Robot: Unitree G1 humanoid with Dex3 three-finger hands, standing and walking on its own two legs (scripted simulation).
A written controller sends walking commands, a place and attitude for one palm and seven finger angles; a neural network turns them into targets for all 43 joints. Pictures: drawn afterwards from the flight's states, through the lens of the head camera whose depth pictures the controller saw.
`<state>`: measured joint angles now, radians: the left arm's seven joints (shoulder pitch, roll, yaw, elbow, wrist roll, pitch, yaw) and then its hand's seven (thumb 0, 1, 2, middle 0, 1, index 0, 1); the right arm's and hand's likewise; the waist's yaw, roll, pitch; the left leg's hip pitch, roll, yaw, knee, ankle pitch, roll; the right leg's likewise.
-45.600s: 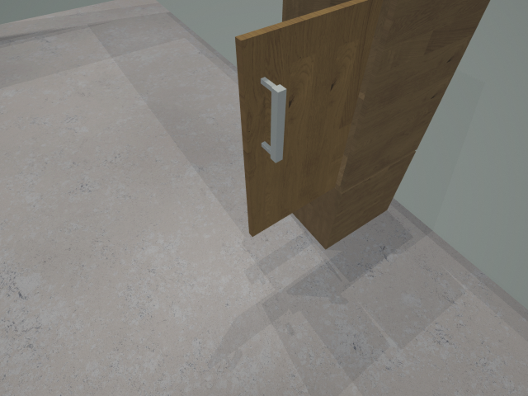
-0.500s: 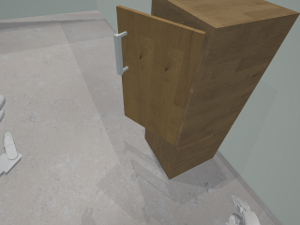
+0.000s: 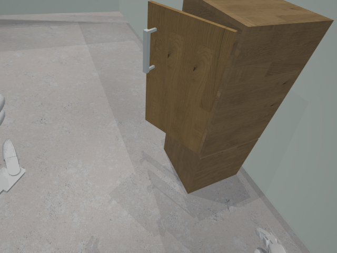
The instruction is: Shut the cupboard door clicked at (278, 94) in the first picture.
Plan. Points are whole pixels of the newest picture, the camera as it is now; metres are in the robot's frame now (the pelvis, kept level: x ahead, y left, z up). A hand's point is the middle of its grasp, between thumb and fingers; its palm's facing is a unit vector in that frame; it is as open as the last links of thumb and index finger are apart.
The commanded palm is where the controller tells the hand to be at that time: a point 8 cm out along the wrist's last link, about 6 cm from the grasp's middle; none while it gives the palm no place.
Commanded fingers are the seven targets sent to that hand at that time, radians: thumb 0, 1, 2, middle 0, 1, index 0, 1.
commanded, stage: step back with the hand held close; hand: left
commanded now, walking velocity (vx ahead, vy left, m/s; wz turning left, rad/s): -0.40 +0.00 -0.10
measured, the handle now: (149, 51) +0.81 +0.13 +0.10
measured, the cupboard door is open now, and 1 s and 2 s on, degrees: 27 27 27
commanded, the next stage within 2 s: stop stepping back and stand still in 0.24 s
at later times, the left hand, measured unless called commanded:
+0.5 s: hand out of the picture +0.08 +0.24 +0.19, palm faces +0.28 -0.84 -0.47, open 7.4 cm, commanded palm +0.04 +0.29 +0.19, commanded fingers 0.00 0.90 0.90 -0.20 -0.30 -0.20 -0.30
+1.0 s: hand out of the picture +0.07 +0.27 +0.19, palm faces +0.32 -0.80 -0.50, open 7.4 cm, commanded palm +0.02 +0.31 +0.19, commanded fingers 0.00 0.90 0.90 -0.20 -0.30 -0.20 -0.30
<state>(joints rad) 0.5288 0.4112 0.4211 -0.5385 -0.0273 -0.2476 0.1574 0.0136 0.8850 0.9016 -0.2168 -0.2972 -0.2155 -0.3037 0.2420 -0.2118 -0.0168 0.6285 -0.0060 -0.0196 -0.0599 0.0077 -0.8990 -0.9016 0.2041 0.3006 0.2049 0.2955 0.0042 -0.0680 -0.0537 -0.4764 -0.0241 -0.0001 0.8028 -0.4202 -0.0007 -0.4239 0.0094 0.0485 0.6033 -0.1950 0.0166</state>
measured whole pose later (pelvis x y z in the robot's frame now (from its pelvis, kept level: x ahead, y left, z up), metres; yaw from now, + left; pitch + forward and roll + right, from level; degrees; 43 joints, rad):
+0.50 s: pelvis -0.13 +0.01 +0.01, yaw -7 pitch +1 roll -1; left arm 0.65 0.48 0.42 -0.56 -0.06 -0.20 0.13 0.01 0.88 0.90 -0.22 -0.30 -0.22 -0.30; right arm 0.26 -0.19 0.01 0.63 0.00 -0.05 -0.07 0.01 -0.90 -0.90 0.21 0.30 0.21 0.30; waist -0.03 -0.02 -0.10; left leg -0.49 0.02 -0.01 0.72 -0.30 -0.03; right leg -0.23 0.06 0.03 0.55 -0.34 -0.03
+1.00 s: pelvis -0.15 +0.03 +0.01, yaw -8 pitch +2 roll -1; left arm 0.61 0.47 0.43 -0.49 -0.05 -0.17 0.16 0.01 0.89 0.90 -0.22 -0.30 -0.22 -0.30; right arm 0.26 -0.16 0.04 0.64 -0.02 -0.06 -0.06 0.01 -0.90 -0.90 0.21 0.30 0.21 0.30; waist -0.02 0.02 -0.10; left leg -0.36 0.00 0.02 0.55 -0.23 0.02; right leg -0.15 0.07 -0.06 0.44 -0.32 -0.07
